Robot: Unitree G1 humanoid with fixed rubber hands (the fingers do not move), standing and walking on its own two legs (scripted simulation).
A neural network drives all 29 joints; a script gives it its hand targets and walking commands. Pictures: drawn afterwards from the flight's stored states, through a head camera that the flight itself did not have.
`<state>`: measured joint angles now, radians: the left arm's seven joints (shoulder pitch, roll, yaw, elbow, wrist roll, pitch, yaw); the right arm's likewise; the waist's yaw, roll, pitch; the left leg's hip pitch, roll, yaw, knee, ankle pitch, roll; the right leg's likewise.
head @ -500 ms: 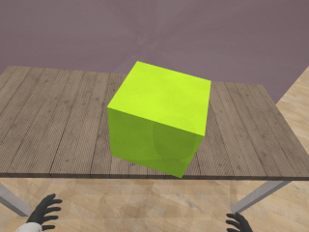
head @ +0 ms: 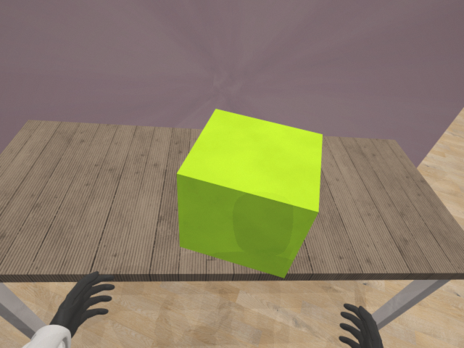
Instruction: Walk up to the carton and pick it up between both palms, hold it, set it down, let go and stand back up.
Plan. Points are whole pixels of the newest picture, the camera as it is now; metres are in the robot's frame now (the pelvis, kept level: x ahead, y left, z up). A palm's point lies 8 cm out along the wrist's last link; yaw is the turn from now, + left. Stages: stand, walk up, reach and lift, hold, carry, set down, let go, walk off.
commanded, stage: reach and lift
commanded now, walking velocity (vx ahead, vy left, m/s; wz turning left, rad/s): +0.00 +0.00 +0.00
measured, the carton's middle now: (249, 191) +0.47 -0.01 -0.01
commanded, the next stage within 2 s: none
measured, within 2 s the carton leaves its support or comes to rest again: neither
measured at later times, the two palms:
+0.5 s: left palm (61, 312) +0.18 +0.28 -0.03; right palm (344, 345) +0.18 -0.18 -0.04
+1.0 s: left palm (89, 251) +0.27 +0.27 +0.01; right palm (356, 291) +0.25 -0.19 +0.01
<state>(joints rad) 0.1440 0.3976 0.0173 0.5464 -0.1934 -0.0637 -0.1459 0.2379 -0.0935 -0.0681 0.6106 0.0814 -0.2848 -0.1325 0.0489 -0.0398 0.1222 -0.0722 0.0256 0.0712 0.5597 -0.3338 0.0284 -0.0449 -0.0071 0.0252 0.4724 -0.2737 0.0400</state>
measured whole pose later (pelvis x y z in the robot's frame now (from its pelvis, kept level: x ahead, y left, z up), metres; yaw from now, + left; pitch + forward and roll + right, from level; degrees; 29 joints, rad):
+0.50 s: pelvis +0.01 +0.02 +0.00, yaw +2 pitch -8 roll -3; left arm 0.21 0.45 -0.10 0.50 -0.31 -0.34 -0.17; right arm 0.22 -0.05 -0.03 0.66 0.19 -0.46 -0.17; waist 0.04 0.00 0.12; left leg -0.09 0.02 0.04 0.61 -0.37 0.05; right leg -0.02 0.00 0.02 0.44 -0.28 0.05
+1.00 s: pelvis +0.00 +0.01 +0.00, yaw +2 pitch -5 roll -3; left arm -0.11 0.48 -0.10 0.58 -0.36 -0.15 -0.17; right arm -0.01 -0.09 -0.01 0.53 0.27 -0.19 -0.22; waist 0.00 -0.05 0.07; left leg -0.15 0.02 0.03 0.58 -0.33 0.03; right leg -0.09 0.00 0.02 0.44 -0.26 0.04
